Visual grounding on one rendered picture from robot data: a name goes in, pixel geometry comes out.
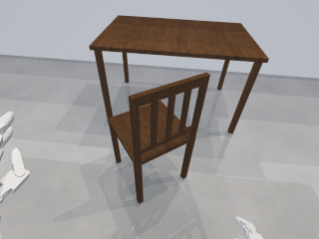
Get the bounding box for chair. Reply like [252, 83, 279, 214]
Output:
[108, 73, 210, 204]

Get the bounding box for robot right hand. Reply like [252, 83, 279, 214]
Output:
[235, 216, 263, 239]

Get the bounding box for table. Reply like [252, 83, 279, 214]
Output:
[89, 15, 269, 133]

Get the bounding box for robot left hand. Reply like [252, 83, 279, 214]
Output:
[0, 111, 30, 204]

